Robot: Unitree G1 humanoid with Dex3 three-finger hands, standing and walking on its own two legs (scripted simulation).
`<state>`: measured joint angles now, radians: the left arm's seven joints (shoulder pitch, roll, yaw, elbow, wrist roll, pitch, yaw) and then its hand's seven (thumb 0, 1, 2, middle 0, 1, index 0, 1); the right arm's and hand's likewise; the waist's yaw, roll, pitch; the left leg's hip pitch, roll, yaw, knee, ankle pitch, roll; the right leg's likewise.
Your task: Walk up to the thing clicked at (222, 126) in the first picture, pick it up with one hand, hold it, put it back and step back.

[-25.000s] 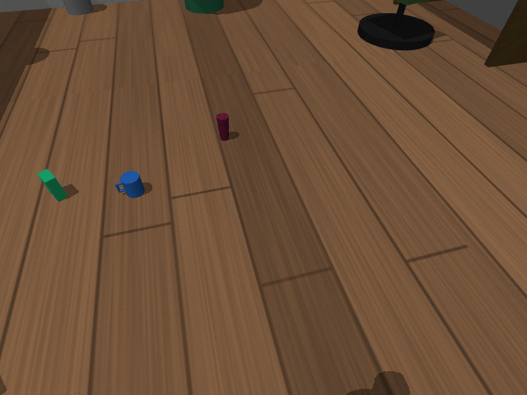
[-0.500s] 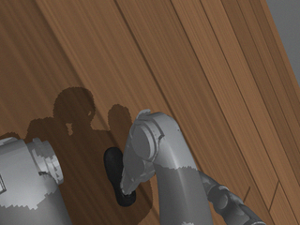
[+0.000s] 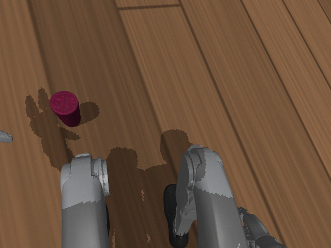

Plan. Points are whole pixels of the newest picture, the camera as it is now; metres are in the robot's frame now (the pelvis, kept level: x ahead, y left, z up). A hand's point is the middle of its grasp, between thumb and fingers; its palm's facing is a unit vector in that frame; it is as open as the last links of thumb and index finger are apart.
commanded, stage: home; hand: left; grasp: from the side
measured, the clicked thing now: (68, 112) +0.48 +0.24 -0.27
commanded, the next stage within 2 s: none
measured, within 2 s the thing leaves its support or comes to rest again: neither
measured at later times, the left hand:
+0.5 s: hand out of the picture +0.30 +0.28 +0.12, palm faces +0.22 -0.88 -0.42, open 17.2 cm
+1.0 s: hand out of the picture +0.25 +0.21 +0.31, palm faces +0.24 -0.92 -0.31, open 17.6 cm
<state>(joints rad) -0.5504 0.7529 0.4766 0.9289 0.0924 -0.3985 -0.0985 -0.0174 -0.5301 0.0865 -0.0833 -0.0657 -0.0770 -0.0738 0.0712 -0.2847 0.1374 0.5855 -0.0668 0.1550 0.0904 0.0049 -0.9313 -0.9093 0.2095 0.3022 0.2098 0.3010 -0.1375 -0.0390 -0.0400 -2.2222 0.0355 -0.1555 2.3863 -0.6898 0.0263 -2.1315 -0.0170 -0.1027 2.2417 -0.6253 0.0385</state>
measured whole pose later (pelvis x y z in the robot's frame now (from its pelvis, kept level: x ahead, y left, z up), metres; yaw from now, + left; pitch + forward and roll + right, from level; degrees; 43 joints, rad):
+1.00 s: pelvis +0.10 +0.00 +0.36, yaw +8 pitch +12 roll -3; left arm 0.45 0.23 -0.02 -0.01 -0.02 0.27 0.18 -0.01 -0.56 0.04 -0.06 -0.05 -0.06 -0.05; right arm 0.29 -0.20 0.03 0.47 0.04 -0.04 -0.18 0.01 -0.90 -0.90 0.21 0.30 0.21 0.30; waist -0.04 0.05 -0.16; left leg -0.72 0.05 -0.02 1.04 -0.52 0.00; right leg -0.69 -0.02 -0.06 0.97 -0.48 0.02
